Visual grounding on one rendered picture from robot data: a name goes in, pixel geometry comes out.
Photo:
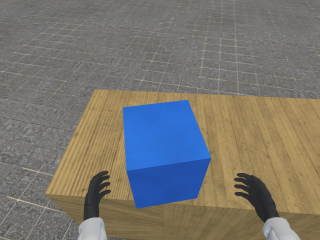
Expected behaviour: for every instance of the left robot forearm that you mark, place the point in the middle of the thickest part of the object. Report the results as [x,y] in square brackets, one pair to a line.
[92,229]

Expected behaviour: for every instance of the robot right hand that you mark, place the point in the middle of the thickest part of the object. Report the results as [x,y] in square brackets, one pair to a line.
[258,196]

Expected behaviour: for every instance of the carton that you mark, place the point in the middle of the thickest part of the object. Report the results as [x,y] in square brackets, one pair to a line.
[165,153]

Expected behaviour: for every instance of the right robot forearm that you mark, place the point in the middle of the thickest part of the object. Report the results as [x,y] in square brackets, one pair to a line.
[278,228]

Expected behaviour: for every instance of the robot left hand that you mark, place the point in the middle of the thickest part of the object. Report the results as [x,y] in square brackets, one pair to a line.
[93,197]

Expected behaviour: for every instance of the pedestal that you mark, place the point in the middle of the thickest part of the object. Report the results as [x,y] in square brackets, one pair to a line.
[275,139]

